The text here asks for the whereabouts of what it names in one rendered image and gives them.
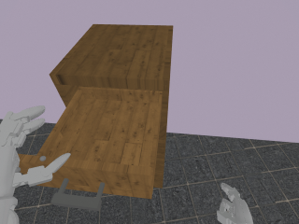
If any left robot forearm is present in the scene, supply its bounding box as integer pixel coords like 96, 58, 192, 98
0, 196, 20, 224

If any handle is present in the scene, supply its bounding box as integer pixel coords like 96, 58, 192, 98
51, 178, 105, 211

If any cabinet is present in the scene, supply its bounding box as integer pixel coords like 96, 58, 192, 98
50, 24, 174, 189

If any drawer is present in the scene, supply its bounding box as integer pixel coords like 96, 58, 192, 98
18, 87, 163, 199

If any right robot hand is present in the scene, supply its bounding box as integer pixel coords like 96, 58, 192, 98
217, 182, 253, 224

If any left robot hand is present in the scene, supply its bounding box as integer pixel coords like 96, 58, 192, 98
0, 105, 71, 197

